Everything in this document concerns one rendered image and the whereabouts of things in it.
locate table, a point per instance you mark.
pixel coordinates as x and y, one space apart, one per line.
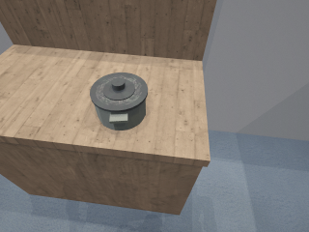
52 142

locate lid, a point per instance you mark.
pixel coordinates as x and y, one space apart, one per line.
106 98

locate knob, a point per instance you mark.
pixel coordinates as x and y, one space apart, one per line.
118 84

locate pot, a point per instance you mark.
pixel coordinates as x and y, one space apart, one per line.
122 121

